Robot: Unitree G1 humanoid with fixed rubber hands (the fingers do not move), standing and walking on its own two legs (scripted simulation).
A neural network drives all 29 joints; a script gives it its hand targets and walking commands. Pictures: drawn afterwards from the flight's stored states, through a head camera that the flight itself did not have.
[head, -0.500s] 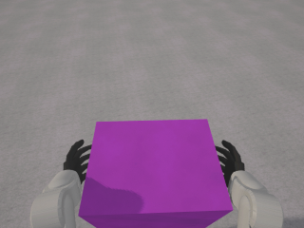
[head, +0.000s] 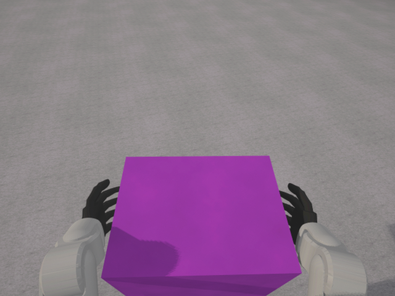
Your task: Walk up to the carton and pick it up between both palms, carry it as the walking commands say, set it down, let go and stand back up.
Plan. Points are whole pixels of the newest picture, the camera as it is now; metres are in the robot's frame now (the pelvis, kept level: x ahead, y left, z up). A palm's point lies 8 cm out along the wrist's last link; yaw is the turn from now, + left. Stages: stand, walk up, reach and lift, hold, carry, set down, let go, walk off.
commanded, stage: carry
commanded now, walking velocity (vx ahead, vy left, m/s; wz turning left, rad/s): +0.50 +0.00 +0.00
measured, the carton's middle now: (198, 233) +0.26 +0.00 +0.01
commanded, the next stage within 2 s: none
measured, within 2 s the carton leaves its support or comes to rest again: neither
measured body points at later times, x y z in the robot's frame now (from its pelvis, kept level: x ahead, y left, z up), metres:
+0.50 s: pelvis +0.30 +0.00 -0.01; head +0.30 +0.00 +0.44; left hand +0.56 +0.19 +0.08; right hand +0.56 -0.17 +0.07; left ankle +0.42 +0.09 -0.74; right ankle +0.15 -0.10 -0.73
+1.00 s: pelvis +0.32 -0.04 +0.00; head +0.34 -0.06 +0.45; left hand +0.58 +0.14 +0.07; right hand +0.59 -0.22 +0.06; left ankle +0.31 +0.08 -0.67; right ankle +0.37 -0.14 -0.74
